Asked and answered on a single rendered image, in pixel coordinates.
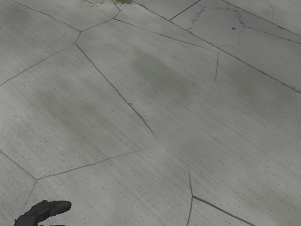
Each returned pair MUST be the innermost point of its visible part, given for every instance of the left robot hand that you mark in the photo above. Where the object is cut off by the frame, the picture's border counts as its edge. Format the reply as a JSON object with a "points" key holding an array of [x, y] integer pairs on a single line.
{"points": [[41, 211]]}

